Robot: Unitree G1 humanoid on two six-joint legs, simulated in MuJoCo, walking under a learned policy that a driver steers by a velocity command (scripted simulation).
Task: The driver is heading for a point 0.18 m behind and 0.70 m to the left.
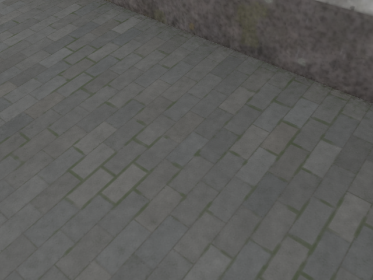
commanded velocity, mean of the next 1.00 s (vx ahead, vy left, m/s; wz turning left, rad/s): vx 0.31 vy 0.00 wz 0.55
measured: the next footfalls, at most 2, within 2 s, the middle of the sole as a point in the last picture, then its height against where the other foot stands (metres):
left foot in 0.34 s outside the picture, level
right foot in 0.66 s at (184, 259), level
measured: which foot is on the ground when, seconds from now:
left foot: up 0.00-0.32, down 0.34-0.66, up 0.68-1.00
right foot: down 0.00-0.34, up 0.36-0.64, down 0.66-1.00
